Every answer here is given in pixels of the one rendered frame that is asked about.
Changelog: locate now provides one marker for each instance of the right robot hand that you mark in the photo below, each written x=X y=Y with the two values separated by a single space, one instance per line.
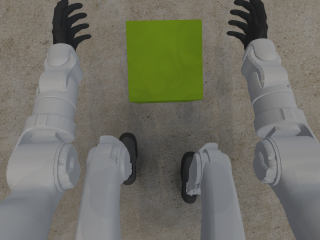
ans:
x=256 y=26

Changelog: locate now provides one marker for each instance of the carton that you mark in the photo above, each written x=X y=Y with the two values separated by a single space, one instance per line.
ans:
x=164 y=60

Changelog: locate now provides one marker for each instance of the robot left foot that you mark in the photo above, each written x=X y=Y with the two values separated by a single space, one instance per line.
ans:
x=130 y=142

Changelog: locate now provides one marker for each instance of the right robot upper arm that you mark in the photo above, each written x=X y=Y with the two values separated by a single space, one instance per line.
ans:
x=291 y=166

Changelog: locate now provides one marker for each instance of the left robot hand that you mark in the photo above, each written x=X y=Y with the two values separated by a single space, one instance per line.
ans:
x=62 y=31

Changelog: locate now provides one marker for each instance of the robot right shin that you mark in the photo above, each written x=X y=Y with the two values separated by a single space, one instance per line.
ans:
x=191 y=188

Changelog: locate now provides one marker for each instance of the left robot upper arm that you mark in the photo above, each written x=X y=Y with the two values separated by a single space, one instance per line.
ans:
x=38 y=176

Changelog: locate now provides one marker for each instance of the left robot forearm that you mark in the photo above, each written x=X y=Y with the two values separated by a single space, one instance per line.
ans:
x=55 y=103

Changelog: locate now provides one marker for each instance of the right robot forearm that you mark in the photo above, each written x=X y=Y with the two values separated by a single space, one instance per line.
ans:
x=271 y=95

